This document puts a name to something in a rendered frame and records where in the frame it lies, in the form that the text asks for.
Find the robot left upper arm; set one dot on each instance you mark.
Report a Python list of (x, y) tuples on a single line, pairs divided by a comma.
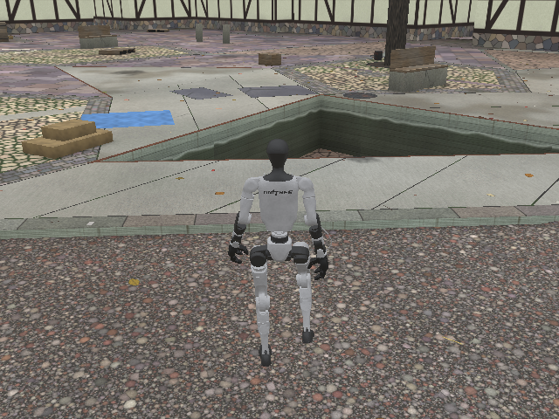
[(251, 185)]

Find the robot left hand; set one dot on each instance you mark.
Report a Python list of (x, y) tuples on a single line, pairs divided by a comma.
[(238, 251)]

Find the robot right hand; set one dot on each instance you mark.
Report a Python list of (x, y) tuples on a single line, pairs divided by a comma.
[(323, 266)]

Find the humanoid robot head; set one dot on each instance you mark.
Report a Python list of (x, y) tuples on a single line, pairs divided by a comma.
[(277, 151)]

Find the robot right forearm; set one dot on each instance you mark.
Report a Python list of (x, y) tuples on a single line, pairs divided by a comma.
[(317, 239)]

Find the robot right upper arm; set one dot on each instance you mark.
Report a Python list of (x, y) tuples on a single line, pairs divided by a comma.
[(306, 185)]

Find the robot left forearm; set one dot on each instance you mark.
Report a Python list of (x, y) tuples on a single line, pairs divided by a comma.
[(238, 232)]

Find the robot right foot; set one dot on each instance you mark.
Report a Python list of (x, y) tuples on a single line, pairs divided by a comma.
[(307, 336)]

